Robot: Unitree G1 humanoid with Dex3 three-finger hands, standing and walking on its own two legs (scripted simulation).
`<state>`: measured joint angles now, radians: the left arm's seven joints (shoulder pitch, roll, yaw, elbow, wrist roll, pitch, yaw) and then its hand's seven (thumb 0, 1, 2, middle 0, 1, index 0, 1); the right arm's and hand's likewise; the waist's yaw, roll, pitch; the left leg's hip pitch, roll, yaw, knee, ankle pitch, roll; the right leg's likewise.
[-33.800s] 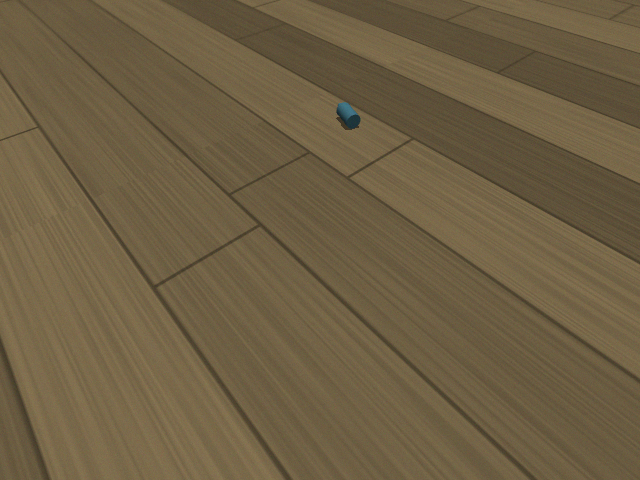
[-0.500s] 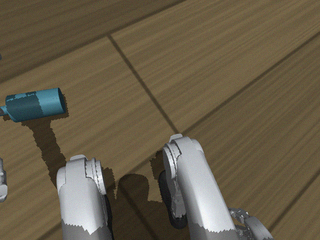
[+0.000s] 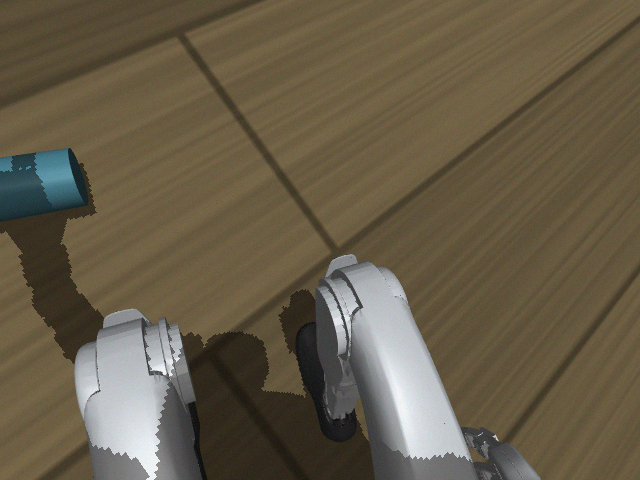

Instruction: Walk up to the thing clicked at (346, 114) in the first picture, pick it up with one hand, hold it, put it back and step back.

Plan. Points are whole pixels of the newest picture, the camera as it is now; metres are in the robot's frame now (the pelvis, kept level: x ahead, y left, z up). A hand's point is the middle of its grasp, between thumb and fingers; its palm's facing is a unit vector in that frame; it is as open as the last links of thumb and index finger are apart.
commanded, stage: home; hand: left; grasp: from above
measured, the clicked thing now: (2, 189) +0.52 +0.33 -0.29
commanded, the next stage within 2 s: none
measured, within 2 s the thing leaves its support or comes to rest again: neither
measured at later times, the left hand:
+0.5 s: hand out of the picture +0.41 +0.31 +0.00, palm faces -0.34 -0.45 -0.82, open 9.3 cm
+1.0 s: hand out of the picture +0.27 +0.22 +0.21, palm faces +0.05 -0.92 -0.38, open 7.4 cm
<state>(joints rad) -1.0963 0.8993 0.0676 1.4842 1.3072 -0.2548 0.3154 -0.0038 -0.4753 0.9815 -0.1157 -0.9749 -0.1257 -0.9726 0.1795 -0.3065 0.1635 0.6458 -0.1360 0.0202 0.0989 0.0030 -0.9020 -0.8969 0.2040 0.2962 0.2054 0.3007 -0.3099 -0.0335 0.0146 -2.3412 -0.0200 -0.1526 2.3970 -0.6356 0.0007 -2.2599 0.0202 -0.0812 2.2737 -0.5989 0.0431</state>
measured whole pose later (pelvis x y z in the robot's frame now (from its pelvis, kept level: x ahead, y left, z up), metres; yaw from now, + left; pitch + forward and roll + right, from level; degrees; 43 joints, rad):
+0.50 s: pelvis +0.02 +0.00 +0.11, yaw +3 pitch +36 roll -7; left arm -0.51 0.60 0.07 0.68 0.71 0.02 0.00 0.00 0.51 0.85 -0.21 -0.38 -0.21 -0.38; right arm 0.19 -0.30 0.00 0.60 -0.01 0.08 0.08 0.01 -0.90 -0.90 0.21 0.30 0.21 0.30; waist -0.12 0.06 -0.18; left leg -2.01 0.00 -0.10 2.07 -0.68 0.01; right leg -1.96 0.01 -0.04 1.98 -0.65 0.05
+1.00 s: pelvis +0.05 -0.01 +0.29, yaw +8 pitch +21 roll -4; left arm 0.12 0.31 0.03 0.19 0.08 0.32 0.08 0.01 0.89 0.90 -0.21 -0.30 -0.21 -0.30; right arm 0.15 -0.20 0.04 0.56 0.05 -0.09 -0.08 0.01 -0.90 -0.90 0.21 0.30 0.21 0.30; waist -0.08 0.04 -0.19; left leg -1.23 0.02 -0.09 1.43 -0.57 -0.02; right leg -1.20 0.01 -0.05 1.37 -0.55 0.01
